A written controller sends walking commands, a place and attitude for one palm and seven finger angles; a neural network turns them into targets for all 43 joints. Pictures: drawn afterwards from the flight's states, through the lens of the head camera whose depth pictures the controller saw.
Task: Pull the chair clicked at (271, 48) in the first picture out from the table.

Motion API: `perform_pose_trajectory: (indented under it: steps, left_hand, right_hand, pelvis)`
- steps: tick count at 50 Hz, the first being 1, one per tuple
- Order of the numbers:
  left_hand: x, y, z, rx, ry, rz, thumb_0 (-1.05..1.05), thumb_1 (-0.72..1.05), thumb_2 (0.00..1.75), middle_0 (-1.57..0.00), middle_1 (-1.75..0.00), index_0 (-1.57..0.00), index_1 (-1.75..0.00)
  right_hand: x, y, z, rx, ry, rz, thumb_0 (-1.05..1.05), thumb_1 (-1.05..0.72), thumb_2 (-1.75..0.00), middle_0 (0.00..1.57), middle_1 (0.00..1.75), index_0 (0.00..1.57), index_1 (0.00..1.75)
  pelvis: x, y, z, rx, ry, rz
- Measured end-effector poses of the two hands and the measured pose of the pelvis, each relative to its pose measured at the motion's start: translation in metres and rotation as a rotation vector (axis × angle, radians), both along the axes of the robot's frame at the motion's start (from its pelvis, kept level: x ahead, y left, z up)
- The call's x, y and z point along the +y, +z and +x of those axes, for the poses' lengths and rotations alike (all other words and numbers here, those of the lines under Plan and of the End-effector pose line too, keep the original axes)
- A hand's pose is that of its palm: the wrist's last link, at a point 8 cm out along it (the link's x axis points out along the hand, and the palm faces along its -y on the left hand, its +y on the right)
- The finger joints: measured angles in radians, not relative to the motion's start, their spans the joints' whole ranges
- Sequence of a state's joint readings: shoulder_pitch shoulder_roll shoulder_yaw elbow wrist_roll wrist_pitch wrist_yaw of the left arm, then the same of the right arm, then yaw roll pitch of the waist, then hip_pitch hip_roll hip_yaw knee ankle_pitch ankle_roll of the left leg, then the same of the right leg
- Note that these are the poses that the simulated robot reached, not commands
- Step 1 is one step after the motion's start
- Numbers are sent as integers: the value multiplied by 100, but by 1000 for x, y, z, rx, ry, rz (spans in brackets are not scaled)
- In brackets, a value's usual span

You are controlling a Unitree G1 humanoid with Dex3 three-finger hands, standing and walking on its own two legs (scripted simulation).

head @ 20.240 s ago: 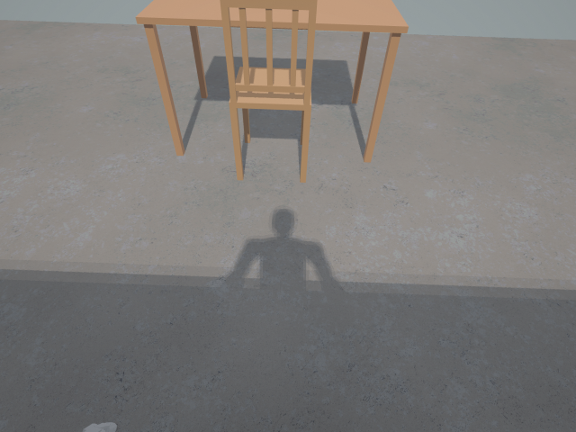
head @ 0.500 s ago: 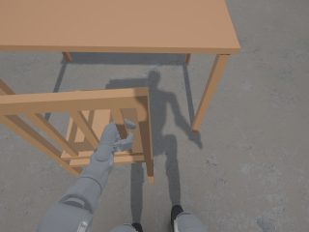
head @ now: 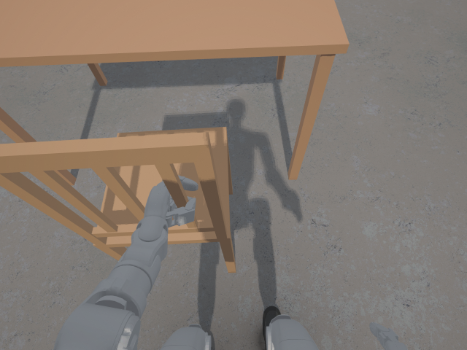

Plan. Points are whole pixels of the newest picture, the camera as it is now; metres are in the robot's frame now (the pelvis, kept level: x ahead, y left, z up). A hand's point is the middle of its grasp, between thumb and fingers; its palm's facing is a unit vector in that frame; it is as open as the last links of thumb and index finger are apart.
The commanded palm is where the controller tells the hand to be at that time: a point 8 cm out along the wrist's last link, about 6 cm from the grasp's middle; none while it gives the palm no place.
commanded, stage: step backward, pulling the chair out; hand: left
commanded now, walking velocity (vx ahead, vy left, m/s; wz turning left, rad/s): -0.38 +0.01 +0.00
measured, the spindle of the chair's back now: (131, 202) +0.39 +0.21 -0.06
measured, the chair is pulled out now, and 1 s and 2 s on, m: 0.24 0.38 0.56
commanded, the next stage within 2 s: stop walking, hand still on the chair in 1.40 s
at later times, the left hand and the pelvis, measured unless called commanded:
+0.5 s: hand (179, 245) +0.30 +0.10 -0.06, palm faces -0.16 -0.97 -0.18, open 5.5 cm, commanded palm +0.28 +0.16 -0.06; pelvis -0.08 +0.03 -0.01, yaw -1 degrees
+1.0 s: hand (175, 296) +0.21 +0.10 -0.06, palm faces -0.18 -0.97 -0.18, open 5.6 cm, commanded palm +0.20 +0.16 -0.06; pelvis -0.17 +0.03 +0.00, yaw -3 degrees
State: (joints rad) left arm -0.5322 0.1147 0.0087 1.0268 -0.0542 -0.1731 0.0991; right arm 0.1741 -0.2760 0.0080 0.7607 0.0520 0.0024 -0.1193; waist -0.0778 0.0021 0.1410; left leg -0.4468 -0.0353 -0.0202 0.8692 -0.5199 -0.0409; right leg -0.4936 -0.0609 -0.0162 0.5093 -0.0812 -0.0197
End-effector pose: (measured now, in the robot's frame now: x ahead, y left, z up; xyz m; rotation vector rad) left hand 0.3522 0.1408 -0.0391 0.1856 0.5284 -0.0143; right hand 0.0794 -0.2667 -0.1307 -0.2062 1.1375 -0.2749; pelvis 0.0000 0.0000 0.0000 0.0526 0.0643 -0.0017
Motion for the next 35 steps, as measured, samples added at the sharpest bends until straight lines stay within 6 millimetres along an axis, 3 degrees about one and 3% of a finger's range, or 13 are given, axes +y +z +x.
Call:
perform_pose_trajectory:
  steps: [4,7,11,15,20,28,35]
  left_hand:
    - [3,0,-10,2,-41,-7,6,66,78,-28,-116,-50,-145]
    - [7,-1,-18,-13,-89,-11,5,66,77,-27,-120,-50,-145]
    - [13,-1,-33,-20,-115,-9,5,66,77,-27,-121,-50,-145]
    - [15,-1,-47,-18,-104,0,6,65,78,-29,-120,-50,-145]
    - [13,0,-55,-15,-86,2,6,64,79,-30,-119,-50,-145]
    - [18,-1,-76,-24,-108,0,7,64,79,-30,-122,-50,-145]
    - [16,0,-99,-33,-77,20,7,62,80,-34,-120,-50,-145]
  right_hand:
    - [-11,12,-18,18,-1,-87,1,-91,-90,20,30,20,29]
    - [-7,16,-31,26,-10,-131,1,-91,-90,20,30,20,29]
    - [15,17,-45,7,-33,-87,1,-91,-90,19,30,20,29]
    - [44,2,-51,6,-33,24,1,-91,-90,19,30,20,29]
    - [66,-9,-60,15,-12,106,1,-90,-90,20,30,20,30]
    - [59,-1,-86,-24,-23,34,1,-90,-90,20,30,21,30]
    - [44,-4,-112,14,-15,62,1,-90,-90,20,30,20,30]
  pelvis:
    - [15,-1,-15,21,25,-7]
    - [27,-4,-30,18,32,-5]
    - [30,-5,-38,-9,-19,4]
    - [26,-6,-36,-8,-33,-24]
    - [23,-5,-56,-16,-19,-46]
    - [35,-6,-86,-13,-45,-21]
    - [18,-2,-100,-12,-60,-56]
